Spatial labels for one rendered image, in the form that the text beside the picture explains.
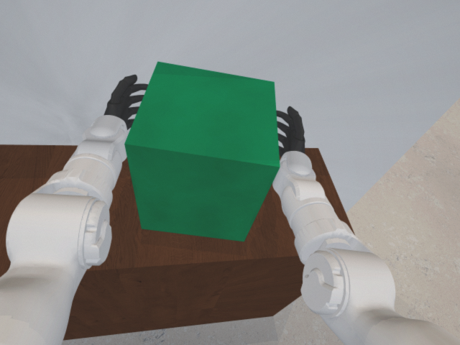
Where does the robot left forearm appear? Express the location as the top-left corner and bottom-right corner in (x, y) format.
(6, 115), (128, 261)

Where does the robot right forearm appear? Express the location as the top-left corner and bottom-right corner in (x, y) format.
(272, 151), (395, 283)

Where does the pedestal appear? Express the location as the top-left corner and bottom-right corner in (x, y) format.
(0, 144), (355, 340)

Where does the robot left hand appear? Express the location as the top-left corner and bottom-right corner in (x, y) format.
(104, 75), (148, 130)

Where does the carton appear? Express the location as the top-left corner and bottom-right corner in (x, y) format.
(124, 62), (280, 242)

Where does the robot right hand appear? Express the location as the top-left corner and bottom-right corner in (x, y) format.
(276, 106), (305, 157)

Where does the robot left upper arm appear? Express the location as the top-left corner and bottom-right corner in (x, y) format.
(0, 193), (112, 345)

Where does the robot right upper arm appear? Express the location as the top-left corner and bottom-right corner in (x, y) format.
(300, 247), (460, 345)

